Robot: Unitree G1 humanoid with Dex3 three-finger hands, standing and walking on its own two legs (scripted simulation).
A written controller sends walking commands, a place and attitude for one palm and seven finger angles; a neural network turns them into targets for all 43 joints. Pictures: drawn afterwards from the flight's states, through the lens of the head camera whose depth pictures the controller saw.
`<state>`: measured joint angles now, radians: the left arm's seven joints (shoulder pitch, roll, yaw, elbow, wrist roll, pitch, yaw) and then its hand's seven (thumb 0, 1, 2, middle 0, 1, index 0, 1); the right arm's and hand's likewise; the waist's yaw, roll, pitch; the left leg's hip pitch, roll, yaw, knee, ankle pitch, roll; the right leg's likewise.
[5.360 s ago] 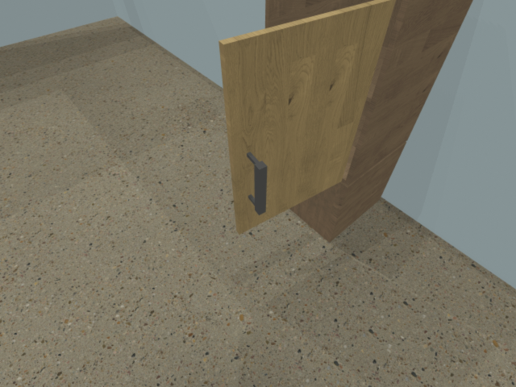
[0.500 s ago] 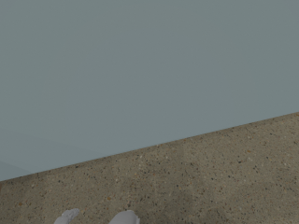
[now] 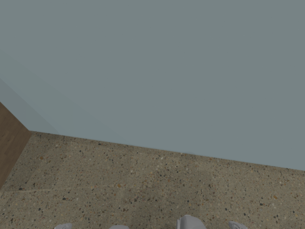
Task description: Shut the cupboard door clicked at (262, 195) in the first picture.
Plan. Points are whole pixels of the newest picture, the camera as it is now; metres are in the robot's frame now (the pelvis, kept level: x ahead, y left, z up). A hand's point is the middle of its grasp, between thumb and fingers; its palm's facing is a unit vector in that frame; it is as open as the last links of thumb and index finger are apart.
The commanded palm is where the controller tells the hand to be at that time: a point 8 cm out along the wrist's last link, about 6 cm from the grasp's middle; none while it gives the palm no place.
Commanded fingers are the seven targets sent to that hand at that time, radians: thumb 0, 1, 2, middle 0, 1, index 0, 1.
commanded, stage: turn to face it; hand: left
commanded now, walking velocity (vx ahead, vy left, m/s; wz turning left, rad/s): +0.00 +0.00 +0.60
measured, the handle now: out of the picture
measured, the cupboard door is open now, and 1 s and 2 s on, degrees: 81 81 81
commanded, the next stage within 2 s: none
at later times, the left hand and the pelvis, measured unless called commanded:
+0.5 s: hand out of the picture +0.03 +0.17 -0.17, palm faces +0.30 -0.93 -0.21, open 7.3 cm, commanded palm none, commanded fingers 0.00 0.90 0.90 -0.20 -0.30 -0.20 -0.30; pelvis +0.02 -0.03 +0.00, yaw +19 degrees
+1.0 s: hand out of the picture +0.04 +0.19 -0.15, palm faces +0.54 -0.79 -0.29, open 7.3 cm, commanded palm none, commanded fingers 0.00 0.90 0.90 -0.20 -0.30 -0.20 -0.30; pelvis +0.06 -0.05 -0.01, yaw +35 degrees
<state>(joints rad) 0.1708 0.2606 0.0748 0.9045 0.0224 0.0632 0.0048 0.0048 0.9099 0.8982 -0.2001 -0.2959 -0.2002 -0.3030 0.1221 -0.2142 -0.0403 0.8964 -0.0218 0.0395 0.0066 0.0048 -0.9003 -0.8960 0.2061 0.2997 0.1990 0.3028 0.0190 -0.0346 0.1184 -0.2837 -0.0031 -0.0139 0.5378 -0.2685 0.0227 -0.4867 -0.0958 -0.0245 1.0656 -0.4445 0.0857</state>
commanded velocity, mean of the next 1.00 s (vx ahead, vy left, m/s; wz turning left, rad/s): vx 0.00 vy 0.00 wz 0.60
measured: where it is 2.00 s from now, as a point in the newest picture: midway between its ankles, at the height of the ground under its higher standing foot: outside the picture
